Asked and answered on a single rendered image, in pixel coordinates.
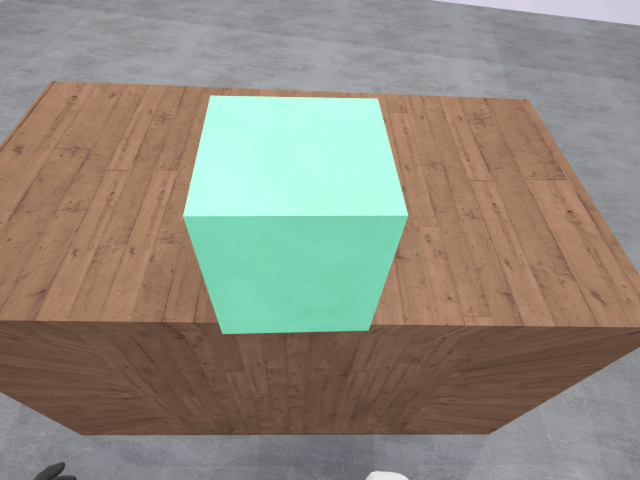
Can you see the pedestal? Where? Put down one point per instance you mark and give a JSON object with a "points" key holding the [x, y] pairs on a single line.
{"points": [[507, 286]]}

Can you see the carton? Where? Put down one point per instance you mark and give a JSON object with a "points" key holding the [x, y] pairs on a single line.
{"points": [[295, 212]]}

